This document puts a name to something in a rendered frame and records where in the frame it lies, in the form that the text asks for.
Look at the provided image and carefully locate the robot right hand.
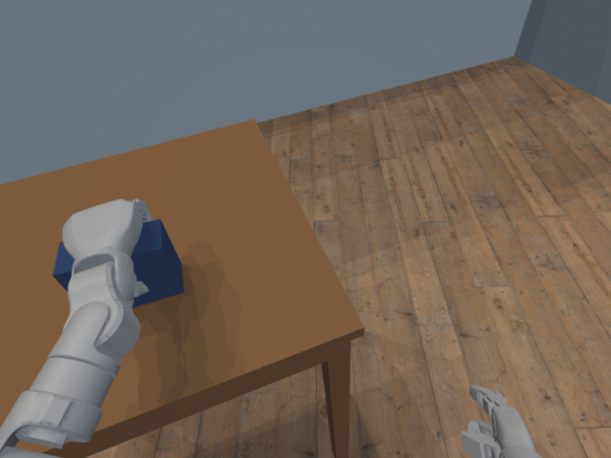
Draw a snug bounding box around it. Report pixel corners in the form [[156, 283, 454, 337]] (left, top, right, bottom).
[[461, 385, 536, 458]]

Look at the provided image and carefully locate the table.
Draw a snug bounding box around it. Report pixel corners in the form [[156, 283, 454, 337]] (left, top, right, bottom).
[[0, 119, 365, 458]]

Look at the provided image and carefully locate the sponge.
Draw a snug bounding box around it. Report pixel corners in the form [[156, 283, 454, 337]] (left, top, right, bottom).
[[53, 219, 184, 307]]

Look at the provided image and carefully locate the robot left hand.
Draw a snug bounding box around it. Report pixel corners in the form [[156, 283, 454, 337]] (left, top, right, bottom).
[[62, 198, 153, 298]]

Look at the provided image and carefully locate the robot left forearm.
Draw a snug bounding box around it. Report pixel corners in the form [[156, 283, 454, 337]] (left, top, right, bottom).
[[0, 248, 140, 452]]

